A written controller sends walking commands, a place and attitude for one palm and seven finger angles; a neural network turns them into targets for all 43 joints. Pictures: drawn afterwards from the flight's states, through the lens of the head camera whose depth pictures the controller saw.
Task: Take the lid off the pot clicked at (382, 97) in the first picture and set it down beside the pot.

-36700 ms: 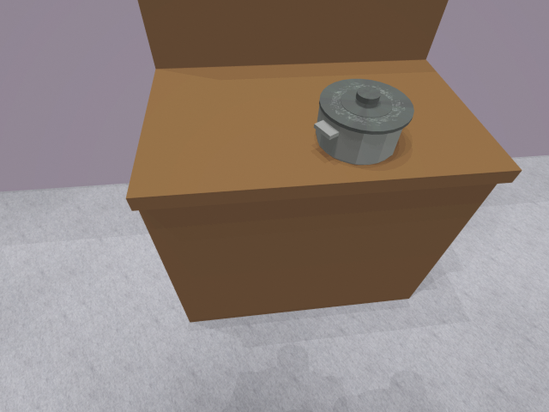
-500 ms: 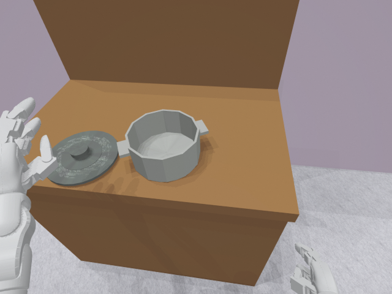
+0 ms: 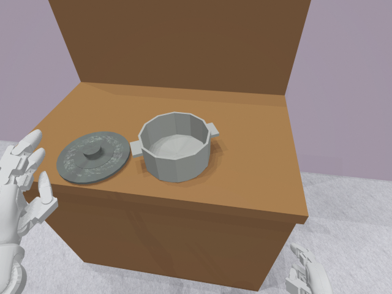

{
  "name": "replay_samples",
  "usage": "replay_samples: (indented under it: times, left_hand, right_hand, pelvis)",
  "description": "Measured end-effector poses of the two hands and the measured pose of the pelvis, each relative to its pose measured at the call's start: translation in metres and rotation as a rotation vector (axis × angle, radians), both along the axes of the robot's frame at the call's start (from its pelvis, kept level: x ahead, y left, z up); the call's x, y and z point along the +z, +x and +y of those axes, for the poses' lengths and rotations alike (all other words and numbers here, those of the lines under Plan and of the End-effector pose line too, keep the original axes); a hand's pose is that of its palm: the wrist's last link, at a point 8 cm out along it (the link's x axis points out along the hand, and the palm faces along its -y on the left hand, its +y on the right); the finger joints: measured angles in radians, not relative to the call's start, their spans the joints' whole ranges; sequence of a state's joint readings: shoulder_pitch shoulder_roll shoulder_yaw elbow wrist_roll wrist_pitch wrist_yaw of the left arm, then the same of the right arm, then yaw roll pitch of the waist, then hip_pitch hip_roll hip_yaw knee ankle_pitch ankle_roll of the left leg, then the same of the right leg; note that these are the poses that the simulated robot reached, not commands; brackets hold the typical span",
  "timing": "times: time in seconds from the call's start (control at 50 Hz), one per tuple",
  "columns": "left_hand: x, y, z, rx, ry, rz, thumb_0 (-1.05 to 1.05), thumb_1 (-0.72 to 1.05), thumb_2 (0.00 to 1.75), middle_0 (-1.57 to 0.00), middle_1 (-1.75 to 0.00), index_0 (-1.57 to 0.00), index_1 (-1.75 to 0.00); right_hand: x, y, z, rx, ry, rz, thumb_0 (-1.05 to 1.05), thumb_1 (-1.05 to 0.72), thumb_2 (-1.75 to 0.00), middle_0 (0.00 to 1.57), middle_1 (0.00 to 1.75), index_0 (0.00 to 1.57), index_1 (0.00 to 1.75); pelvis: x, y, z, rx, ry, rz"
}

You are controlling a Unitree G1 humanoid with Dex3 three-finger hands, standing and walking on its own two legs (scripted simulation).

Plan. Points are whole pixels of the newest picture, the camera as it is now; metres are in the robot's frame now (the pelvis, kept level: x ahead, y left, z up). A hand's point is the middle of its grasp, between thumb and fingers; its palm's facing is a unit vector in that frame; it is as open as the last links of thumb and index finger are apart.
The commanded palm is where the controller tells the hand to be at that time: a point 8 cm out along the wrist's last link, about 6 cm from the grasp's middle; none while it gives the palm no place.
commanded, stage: draw the hand back to the body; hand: left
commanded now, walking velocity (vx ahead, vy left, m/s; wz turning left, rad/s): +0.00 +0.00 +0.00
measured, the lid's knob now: (92, 149) +0.48 +0.36 +0.00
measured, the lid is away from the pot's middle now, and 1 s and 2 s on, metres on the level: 0.24 0.24 0.24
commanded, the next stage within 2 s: step back with the hand held close in 0.26 s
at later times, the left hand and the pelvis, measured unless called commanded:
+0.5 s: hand out of the picture +0.17 +0.29 +0.20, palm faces +0.43 -0.81 -0.40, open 7.4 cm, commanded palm +0.11 +0.32 +0.19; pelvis -0.02 +0.04 +0.00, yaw +0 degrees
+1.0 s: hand out of the picture +0.12 +0.31 +0.18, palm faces +0.29 -0.81 -0.51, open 7.4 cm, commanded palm +0.07 +0.35 +0.19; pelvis -0.07 +0.08 -0.01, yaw -3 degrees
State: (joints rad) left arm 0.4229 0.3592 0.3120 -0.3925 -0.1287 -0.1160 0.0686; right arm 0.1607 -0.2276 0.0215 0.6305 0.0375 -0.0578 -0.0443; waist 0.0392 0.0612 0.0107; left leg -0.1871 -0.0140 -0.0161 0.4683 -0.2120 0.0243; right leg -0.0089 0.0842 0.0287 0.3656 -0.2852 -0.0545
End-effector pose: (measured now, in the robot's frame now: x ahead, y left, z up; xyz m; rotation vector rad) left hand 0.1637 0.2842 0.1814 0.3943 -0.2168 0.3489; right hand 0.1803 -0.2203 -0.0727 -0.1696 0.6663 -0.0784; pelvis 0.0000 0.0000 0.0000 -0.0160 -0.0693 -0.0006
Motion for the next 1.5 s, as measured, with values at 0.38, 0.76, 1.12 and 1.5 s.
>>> replay_samples:
  times: [0.38, 0.76, 1.12, 1.5]
  left_hand:
    - [-0.001, -0.037, 0.024, 0.011, -0.005, -0.011, 0.02, 0.89, 0.89, -0.20, -0.30, -0.21, -0.30]
    - [-0.017, -0.028, 0.055, -0.160, 0.145, 0.089, 0.02, 0.89, 0.89, -0.21, -0.30, -0.22, -0.30]
    - [-0.003, -0.105, 0.076, -0.068, 0.175, -0.027, 0.02, 0.89, 0.89, -0.21, -0.30, -0.22, -0.31]
    - [0.021, -0.246, 0.115, -0.036, 0.227, -0.408, 0.02, 0.89, 0.89, -0.21, -0.30, -0.22, -0.31]
  right_hand:
    - [0.014, 0.000, 0.043, 0.059, -0.021, -0.057, 0.02, -0.91, -0.90, 0.20, 0.30, 0.20, 0.30]
    - [0.002, -0.066, 0.047, -0.068, -0.110, 0.117, 0.02, -0.91, -0.90, 0.20, 0.30, 0.20, 0.30]
    - [0.001, -0.129, 0.072, -0.062, -0.060, 0.006, 0.02, -0.91, -0.90, 0.20, 0.30, 0.20, 0.30]
    - [-0.025, -0.236, 0.110, 0.029, -0.090, 0.033, 0.02, -0.91, -0.90, 0.20, 0.30, 0.20, 0.30]
  pelvis:
    - [0.000, -0.012, 0.030, 0.006, -0.016, -0.013]
    - [-0.010, -0.033, 0.068, -0.030, -0.031, 0.087]
    - [-0.016, -0.102, 0.078, -0.014, -0.065, 0.048]
    - [-0.050, -0.229, 0.102, 0.116, -0.112, 0.036]
